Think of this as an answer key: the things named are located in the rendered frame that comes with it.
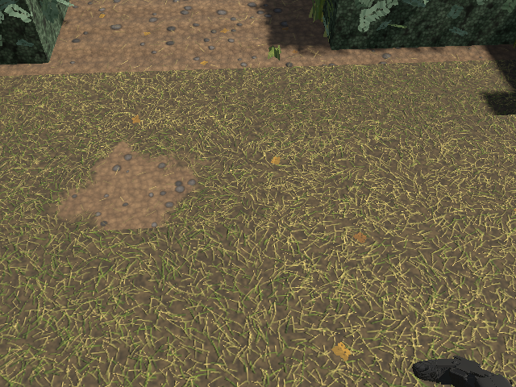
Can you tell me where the robot right hand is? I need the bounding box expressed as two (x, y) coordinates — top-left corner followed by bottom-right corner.
(412, 356), (513, 387)

